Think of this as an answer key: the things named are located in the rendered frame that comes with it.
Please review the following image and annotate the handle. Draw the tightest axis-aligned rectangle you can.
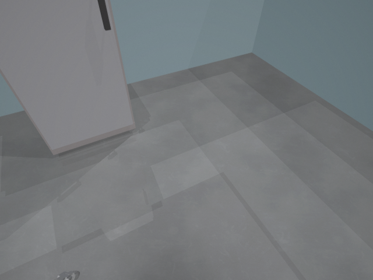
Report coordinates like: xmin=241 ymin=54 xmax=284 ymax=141
xmin=98 ymin=0 xmax=111 ymax=30

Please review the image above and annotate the fridge door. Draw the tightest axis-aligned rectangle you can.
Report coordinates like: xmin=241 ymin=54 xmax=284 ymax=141
xmin=0 ymin=0 xmax=133 ymax=150

